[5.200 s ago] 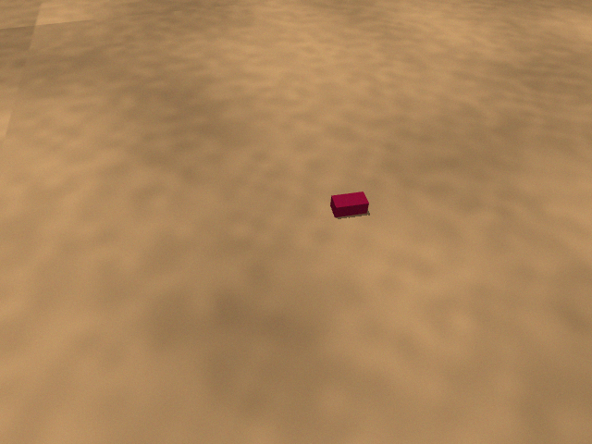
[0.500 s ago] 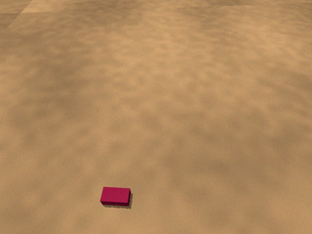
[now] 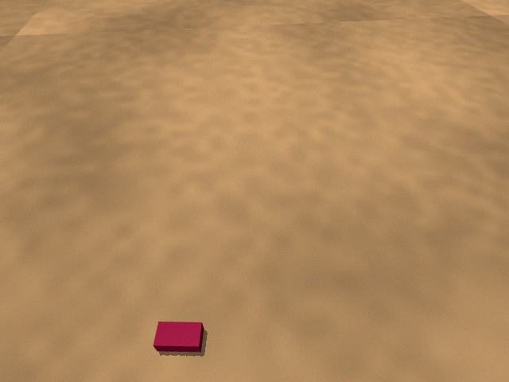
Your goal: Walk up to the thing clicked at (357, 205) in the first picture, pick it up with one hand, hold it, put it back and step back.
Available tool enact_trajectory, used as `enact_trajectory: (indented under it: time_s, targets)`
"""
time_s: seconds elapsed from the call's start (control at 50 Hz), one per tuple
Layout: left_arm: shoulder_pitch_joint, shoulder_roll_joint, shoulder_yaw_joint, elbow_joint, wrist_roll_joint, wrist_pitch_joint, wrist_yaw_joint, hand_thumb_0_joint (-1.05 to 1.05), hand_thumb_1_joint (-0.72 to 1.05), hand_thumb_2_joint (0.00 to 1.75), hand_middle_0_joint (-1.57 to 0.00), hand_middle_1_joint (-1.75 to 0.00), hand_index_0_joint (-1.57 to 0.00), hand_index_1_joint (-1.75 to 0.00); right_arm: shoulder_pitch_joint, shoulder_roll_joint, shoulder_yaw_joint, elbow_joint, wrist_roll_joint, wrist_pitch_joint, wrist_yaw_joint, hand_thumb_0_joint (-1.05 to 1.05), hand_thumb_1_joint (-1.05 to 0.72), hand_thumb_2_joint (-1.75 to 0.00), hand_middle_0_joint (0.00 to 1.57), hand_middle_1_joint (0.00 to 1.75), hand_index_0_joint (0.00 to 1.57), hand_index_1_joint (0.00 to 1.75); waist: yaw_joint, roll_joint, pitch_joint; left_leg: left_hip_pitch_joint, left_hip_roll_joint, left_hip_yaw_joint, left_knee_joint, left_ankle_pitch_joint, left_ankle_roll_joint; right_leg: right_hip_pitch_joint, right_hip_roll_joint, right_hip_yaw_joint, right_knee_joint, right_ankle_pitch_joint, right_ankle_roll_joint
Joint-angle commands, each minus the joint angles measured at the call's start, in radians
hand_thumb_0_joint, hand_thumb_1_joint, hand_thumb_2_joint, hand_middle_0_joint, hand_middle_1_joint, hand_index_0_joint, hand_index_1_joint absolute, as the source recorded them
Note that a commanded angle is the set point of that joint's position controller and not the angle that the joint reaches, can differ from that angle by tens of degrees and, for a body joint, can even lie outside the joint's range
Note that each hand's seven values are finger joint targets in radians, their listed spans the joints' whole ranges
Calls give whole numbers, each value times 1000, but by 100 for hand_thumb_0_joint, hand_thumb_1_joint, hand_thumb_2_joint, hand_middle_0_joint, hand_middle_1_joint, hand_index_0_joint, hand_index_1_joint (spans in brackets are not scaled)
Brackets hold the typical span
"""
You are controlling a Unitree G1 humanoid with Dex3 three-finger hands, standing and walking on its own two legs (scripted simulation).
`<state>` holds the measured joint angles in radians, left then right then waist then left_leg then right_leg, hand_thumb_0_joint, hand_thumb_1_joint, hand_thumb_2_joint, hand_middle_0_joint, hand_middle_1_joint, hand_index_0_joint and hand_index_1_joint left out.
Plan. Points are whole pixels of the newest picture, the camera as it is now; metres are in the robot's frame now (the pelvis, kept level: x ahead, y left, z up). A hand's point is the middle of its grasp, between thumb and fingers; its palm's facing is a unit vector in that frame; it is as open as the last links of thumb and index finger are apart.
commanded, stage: walk up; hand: left
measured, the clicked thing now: (179, 336) +0.44 +0.29 -0.75
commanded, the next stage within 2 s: stand in 0.50 s
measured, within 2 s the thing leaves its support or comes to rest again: neither
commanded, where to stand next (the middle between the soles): +0.05 +0.01 m, yaw -1 degrees
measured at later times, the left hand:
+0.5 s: hand out of the picture +0.11 +0.25 -0.15, palm faces -0.05 -0.93 -0.36, open 7.4 cm
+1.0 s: hand out of the picture +0.09 +0.24 -0.15, palm faces -0.03 -0.94 -0.33, open 7.4 cm
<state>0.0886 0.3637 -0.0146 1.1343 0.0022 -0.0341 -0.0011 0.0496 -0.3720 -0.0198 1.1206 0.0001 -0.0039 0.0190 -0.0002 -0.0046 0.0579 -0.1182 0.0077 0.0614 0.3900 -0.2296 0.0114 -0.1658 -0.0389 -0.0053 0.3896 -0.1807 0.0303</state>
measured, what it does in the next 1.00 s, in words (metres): stands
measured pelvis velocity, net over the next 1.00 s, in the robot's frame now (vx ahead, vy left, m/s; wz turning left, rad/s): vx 0.01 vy -0.01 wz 0.00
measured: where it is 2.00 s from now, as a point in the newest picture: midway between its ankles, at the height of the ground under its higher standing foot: outside the picture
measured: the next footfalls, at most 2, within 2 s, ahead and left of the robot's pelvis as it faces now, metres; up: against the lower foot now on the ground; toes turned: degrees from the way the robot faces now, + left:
none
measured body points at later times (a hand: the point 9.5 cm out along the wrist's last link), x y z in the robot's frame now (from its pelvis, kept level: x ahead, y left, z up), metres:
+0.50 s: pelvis +0.01 +0.00 +0.00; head +0.02 -0.01 +0.45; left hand +0.11 +0.30 -0.13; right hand +0.08 -0.31 -0.13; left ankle -0.01 +0.11 -0.74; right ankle +0.02 -0.14 -0.74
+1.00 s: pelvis +0.01 -0.01 +0.01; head +0.02 -0.01 +0.45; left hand +0.10 +0.29 -0.13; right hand +0.10 -0.31 -0.13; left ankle -0.01 +0.11 -0.74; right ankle +0.02 -0.14 -0.74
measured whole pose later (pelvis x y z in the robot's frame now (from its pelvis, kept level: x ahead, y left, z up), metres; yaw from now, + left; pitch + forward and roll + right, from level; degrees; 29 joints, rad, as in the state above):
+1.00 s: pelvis +0.01 -0.01 +0.01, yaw +0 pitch -2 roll +0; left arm 0.09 0.35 0.00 1.14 0.01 -0.01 -0.01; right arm 0.06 -0.34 -0.02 1.15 -0.01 -0.01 0.01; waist -0.01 -0.01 0.05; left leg -0.06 0.02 0.06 0.28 -0.18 -0.01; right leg -0.12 -0.02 -0.01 0.30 -0.15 0.02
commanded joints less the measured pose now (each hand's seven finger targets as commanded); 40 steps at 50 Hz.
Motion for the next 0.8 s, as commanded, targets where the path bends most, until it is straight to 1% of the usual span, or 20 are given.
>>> enact_trajectory:
  time_s: [0.0, 0.02, 0.1, 0.12, 0.2, 0.26, 0.32, 0.4, 0.44, 0.46, 0.48, 0.5, 0.52, 0.58, 0.6, 0.62, 0.64, 0.66, 0.74, 0.78]
  targets:
    - [-58, 218, 45, -48, 1, -16, 17, 0, 90, 90, -20, -30, -20, -30, -48, -204, -39, -46, -5, -16, -14, 0, -90, -90, 20, 30, 20, 30, 2, 16, -87, 13, 117, -99, -100, 118, 17, 26, -93, 85, -58, 158, -43]
    - [-51, 215, 47, -46, 4, -16, 17, 0, 90, 90, -20, -30, -20, -30, -48, -207, -42, -44, -6, -16, -14, 0, -90, -90, 20, 30, 20, 30, 1, 15, -98, 28, 123, -95, -97, 131, 20, 32, -93, 80, -57, 161, -46]
    - [-66, 215, 49, -44, 6, -13, 16, 0, 90, 90, -20, -30, -20, -30, -40, -199, -40, -38, -7, -15, -14, 0, -90, -90, 20, 30, 20, 30, -2, -2, -74, 12, 116, -96, -115, 89, 14, 25, -92, 90, -79, 129, -42]
    - [-57, 216, 51, -44, 8, -14, 16, 0, 90, 90, -20, -30, -20, -30, -44, -208, -43, -40, -8, -15, -14, 0, -90, -90, 20, 30, 20, 30, 0, 2, -90, 29, 120, -93, -112, 96, 17, 34, -93, 87, -78, 143, -44]
    - [-67, 213, 53, -47, 9, -17, 17, 0, 90, 90, -20, -30, -20, -30, -29, -200, -43, -37, -9, -15, -14, 0, -90, -90, 20, 30, 20, 30, -4, -14, -116, 48, 119, -87, -101, 148, 15, 51, -96, 91, -79, 193, -41]
    - [-67, 210, 54, -43, 9, -13, 18, 0, 90, 90, -20, -30, -20, -30, -30, -199, -45, -35, -8, -14, -15, 0, -90, -90, 20, 30, 20, 30, -4, -1, -96, 41, 119, -88, -111, 132, 12, 43, -92, 88, -79, 177, -42]
    - [-61, 207, 55, -47, 7, -12, 18, 0, 90, 90, -20, -30, -20, -30, -23, -197, -44, -33, -10, -14, -16, 0, -90, -90, 20, 30, 20, 30, -1, -4, -102, 51, 119, -84, -106, 145, 15, 38, -90, 90, -80, 176, -42]
    - [-74, 206, 57, -52, 10, -9, 19, 0, 90, 90, -20, -30, -20, -30, -15, -196, -46, -34, -11, -13, -17, 0, -90, -90, 20, 30, 20, 30, -9, -10, -103, 44, 120, -80, -109, 151, 12, 50, -92, 89, -73, 206, -43]
    - [-71, 204, 56, -53, 8, -8, 19, 0, 90, 90, -20, -30, -20, -30, -21, -200, -45, -35, -10, -14, -18, 0, -90, -90, 20, 30, 20, 30, -4, 4, -92, 37, 123, -83, -119, 149, 12, 53, -87, 83, -69, 210, -40]
    - [-59, 204, 55, -55, 8, -8, 19, 0, 90, 90, -20, -30, -20, -30, -18, -199, -46, -37, -10, -14, -18, 0, -90, -90, 20, 30, 20, 30, 0, -1, -103, 52, 126, -80, -118, 160, 16, 57, -88, 82, -65, 219, -40]
    - [-70, 197, 52, -51, 1, -3, 18, 0, 90, 90, -20, -30, -20, -30, -28, -172, -35, -35, -7, -20, -20, 0, -90, -90, 20, 30, 20, 30, -9, -34, -100, 53, 144, -112, -141, 248, 2, 47, -87, 80, -65, 232, -40]
    - [-63, 187, 51, -52, 0, -1, 19, 0, 90, 90, -20, -30, -20, -30, -29, -186, -39, -34, -6, -22, -21, 0, -90, -90, 20, 30, 20, 30, -5, -18, -115, 75, 150, -111, -131, 289, 3, 57, -89, 78, -68, 247, -39]
    - [-64, 184, 50, -53, 0, -1, 18, 0, 90, 90, -20, -30, -20, -30, -30, -186, -38, -32, -6, -23, -22, 0, -90, -90, 20, 30, 20, 30, -7, -16, -112, 73, 147, -105, -128, 295, 1, 58, -89, 78, -71, 258, -36]
    - [-61, 186, 50, -55, 2, 2, 15, 0, 90, 90, -20, -30, -20, -30, -21, -190, -36, -24, -7, -24, -24, 0, -90, -90, 20, 30, 20, 30, -8, 16, -119, 68, 143, -98, -133, 265, -2, 84, -96, 87, -79, 242, -38]
    - [-58, 190, 50, -52, 0, 2, 15, 0, 90, 90, -20, -30, -20, -30, -31, -180, -33, -23, -7, -23, -23, 0, -90, -90, 20, 30, 20, 30, -5, 12, -100, 56, 139, -101, -143, 246, -7, 71, -92, 84, -90, 222, -35]
    - [-59, 190, 51, -55, 4, 1, 15, 0, 90, 90, -20, -30, -20, -30, -22, -188, -36, -27, -9, -24, -24, 0, -90, -90, 20, 30, 20, 30, -10, 29, -121, 66, 141, -94, -137, 257, -4, 86, -99, 88, -89, 241, -38]
    - [-66, 197, 51, -54, 0, 2, 15, 0, 90, 90, -20, -30, -20, -30, -27, -175, -31, -24, -8, -26, -24, 0, -90, -90, 20, 30, 20, 30, -8, 13, -100, 50, 138, -101, -150, 240, -11, 79, -95, 87, -92, 221, -38]
    - [-64, 192, 50, -56, 3, 3, 14, 0, 90, 90, -20, -30, -20, -30, -25, -184, -32, -25, -9, -25, -25, 0, -90, -90, 20, 30, 20, 30, -9, 32, -109, 54, 138, -94, -146, 220, -9, 83, -98, 91, -99, 215, -37]
    - [-63, 195, 50, -56, 4, 2, 13, 0, 90, 90, -20, -30, -20, -30, -26, -183, -33, -23, -8, -27, -25, 0, -90, -90, 20, 30, 20, 30, -8, 21, -125, 73, 146, -100, -146, 252, -7, 87, -101, 89, -94, 231, -43]
    - [-61, 192, 50, -57, 6, 1, 13, 0, 90, 90, -20, -30, -20, -30, -27, -177, -33, -22, -8, -27, -25, 0, -90, -90, 20, 30, 20, 30, -8, 12, -112, 66, 143, -100, -148, 240, -9, 82, -100, 84, -98, 223, -41]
